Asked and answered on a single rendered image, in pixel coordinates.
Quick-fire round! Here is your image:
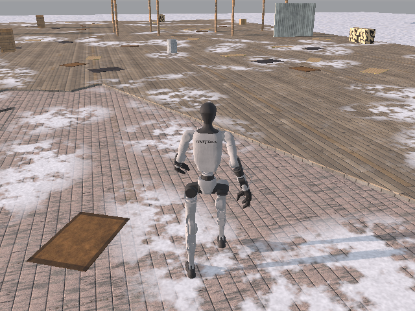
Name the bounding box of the left robot hand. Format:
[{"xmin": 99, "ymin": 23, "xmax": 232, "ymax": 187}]
[{"xmin": 174, "ymin": 163, "xmax": 190, "ymax": 174}]

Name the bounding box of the robot right upper arm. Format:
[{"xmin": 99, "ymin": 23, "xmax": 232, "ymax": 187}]
[{"xmin": 221, "ymin": 131, "xmax": 239, "ymax": 168}]

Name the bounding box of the robot head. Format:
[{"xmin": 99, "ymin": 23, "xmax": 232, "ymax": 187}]
[{"xmin": 197, "ymin": 102, "xmax": 219, "ymax": 134}]

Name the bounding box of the left robot forearm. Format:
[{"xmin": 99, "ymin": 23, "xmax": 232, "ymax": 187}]
[{"xmin": 174, "ymin": 153, "xmax": 182, "ymax": 168}]

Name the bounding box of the right robot forearm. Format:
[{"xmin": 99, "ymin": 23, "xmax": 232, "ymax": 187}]
[{"xmin": 233, "ymin": 158, "xmax": 249, "ymax": 191}]

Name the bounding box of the right robot hand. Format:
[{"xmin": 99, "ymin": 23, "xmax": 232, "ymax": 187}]
[{"xmin": 237, "ymin": 189, "xmax": 252, "ymax": 209}]

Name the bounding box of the robot torso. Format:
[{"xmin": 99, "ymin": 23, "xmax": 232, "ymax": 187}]
[{"xmin": 193, "ymin": 128, "xmax": 223, "ymax": 194}]

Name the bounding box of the robot left upper arm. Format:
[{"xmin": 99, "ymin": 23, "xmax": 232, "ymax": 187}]
[{"xmin": 176, "ymin": 130, "xmax": 195, "ymax": 163}]

